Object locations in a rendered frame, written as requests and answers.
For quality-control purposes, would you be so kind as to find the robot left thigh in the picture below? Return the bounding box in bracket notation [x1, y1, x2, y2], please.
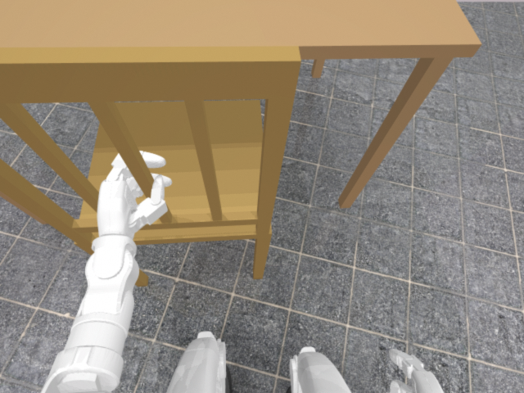
[166, 337, 226, 393]

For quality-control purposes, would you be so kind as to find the robot thigh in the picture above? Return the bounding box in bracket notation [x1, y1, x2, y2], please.
[289, 352, 351, 393]
[166, 337, 226, 393]

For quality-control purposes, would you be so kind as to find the left robot forearm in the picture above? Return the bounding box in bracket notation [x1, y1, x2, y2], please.
[40, 234, 139, 393]

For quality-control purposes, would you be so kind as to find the robot right thigh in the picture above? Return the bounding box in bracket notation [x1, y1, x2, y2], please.
[289, 352, 351, 393]

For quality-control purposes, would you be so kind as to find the chair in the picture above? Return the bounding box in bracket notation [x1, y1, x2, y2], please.
[0, 46, 301, 287]

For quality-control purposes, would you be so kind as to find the right robot hand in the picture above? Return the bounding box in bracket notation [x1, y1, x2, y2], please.
[389, 349, 444, 393]

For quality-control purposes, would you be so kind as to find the table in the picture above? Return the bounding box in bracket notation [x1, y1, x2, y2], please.
[0, 0, 482, 224]

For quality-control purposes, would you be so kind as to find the left robot hand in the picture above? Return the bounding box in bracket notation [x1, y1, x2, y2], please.
[97, 151, 172, 240]

